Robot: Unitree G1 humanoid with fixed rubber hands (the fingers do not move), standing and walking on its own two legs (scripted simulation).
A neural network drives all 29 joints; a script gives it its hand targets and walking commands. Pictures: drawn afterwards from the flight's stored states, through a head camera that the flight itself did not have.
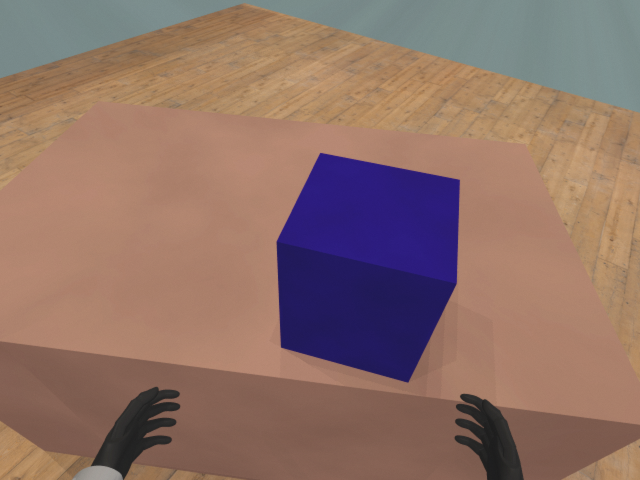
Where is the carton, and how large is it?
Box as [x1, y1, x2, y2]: [277, 153, 459, 382]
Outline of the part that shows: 320,153 277,240 281,347 407,382 456,283 459,180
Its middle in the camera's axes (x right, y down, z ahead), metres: +0.07 +0.04 +0.60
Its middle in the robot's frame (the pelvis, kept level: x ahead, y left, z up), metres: +0.43 -0.04 +0.02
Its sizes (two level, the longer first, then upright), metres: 0.210 0.200 0.250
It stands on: a pedestal, 0.67 m high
